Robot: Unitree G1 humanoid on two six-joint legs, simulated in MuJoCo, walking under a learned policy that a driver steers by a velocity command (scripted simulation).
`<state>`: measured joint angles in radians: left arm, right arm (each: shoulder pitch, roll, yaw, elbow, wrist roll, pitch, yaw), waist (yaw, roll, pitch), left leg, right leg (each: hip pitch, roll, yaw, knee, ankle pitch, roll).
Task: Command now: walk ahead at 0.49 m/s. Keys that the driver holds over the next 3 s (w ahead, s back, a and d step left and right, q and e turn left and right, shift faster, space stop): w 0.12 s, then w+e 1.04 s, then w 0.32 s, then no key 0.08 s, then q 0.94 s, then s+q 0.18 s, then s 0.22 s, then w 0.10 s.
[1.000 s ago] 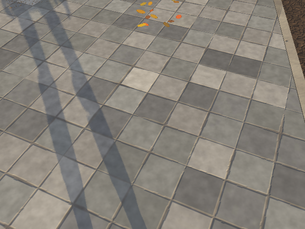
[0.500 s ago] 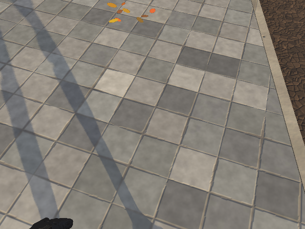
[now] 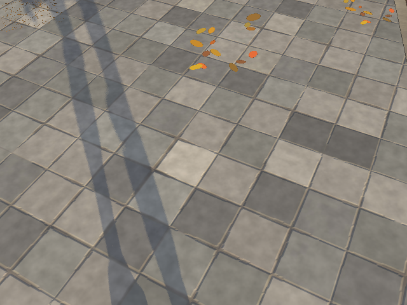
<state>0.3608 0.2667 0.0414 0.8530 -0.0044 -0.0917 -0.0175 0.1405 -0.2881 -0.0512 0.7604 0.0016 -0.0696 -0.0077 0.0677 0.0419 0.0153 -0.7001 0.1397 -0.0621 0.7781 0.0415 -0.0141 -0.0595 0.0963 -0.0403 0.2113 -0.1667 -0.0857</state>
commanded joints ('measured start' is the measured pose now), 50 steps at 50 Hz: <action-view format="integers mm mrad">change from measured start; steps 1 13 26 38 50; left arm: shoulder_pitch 2 109 -169 87 -62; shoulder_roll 174 101 53 341 182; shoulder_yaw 37 1 24 137 73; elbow -44 -34 -138 -153 -211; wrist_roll -11 -20 -17 -30 -13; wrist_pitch -6 2 53 74 27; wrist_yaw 12 16 1 -1 28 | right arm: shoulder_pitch -102 321 66 186 -78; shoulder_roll -32 -189 -121 -55 -72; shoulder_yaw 2 -57 -43 -24 -19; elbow -81 -32 27 -6 -89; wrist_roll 6 -13 -15 -20 -16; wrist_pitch -22 -32 -51 6 -27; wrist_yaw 13 23 4 -9 3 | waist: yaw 9 -198 -86 20 -45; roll -69 169 11 -285 -97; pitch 57 -441 45 -224 -27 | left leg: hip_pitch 37 1135 566 164 82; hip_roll -26 295 88 -72 -63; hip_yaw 34 -636 177 292 6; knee -143 -423 -667 439 28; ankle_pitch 104 -294 22 -322 -106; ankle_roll -4 312 186 -7 -61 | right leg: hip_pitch -51 -623 -588 333 -152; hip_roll -270 -60 -225 -300 -205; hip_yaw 139 187 97 458 303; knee -109 1052 613 296 15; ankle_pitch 124 -405 207 -51 223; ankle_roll -122 50 87 -245 -175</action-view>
